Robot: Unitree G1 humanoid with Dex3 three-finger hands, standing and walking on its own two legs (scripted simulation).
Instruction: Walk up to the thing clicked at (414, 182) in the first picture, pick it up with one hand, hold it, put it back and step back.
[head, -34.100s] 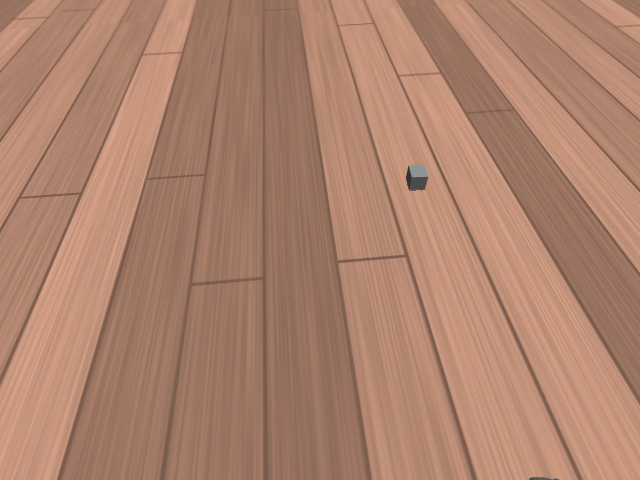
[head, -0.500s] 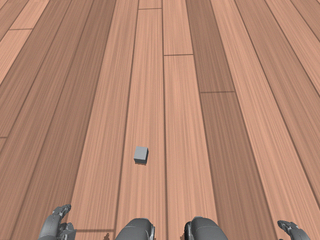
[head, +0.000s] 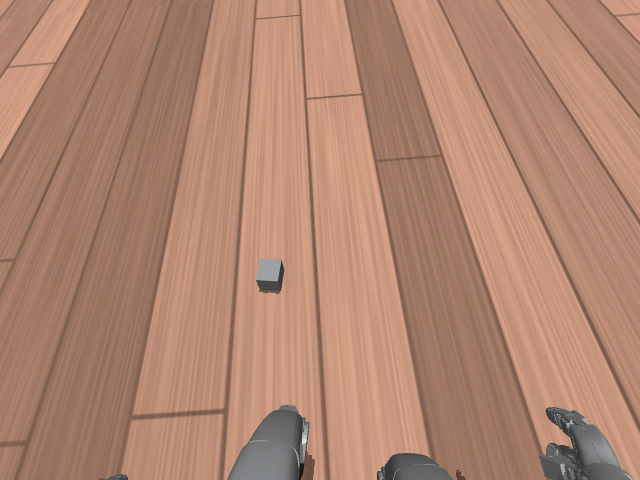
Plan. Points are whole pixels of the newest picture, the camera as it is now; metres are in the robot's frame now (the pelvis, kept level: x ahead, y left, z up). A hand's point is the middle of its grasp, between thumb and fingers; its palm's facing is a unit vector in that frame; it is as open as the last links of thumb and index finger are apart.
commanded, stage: step back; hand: left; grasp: from above
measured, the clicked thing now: (270, 274) +0.73 +0.25 -0.72
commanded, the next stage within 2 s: stand in 1.78 s
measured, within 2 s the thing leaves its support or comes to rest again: neither
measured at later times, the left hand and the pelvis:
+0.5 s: hand out of the picture -0.08 +0.27 -0.14, palm faces +0.06 -0.92 -0.38, open 7.3 cm; pelvis -0.17 -0.01 +0.01, yaw +3 degrees
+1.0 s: hand out of the picture -0.26 +0.27 -0.13, palm faces +0.11 -0.90 -0.43, open 7.4 cm; pelvis -0.29 -0.02 +0.01, yaw +5 degrees
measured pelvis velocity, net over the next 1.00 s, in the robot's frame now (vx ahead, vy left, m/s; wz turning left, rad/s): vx -0.29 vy -0.02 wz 0.09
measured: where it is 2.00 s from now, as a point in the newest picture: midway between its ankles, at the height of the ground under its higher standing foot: outside the picture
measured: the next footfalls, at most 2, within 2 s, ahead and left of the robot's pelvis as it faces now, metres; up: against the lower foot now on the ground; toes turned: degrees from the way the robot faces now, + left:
left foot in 0.28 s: -0.07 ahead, +0.11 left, +0.00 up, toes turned +3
right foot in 0.62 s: -0.21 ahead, -0.14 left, +0.00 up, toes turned +4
